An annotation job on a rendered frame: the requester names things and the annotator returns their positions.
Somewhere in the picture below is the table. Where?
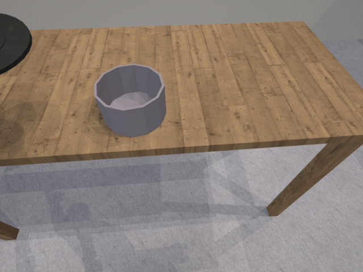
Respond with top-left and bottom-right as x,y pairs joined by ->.
0,21 -> 363,240

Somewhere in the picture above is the lid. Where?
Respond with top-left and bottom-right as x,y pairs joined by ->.
0,13 -> 32,75

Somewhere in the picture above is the pot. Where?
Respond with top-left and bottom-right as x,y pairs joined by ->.
94,63 -> 166,137

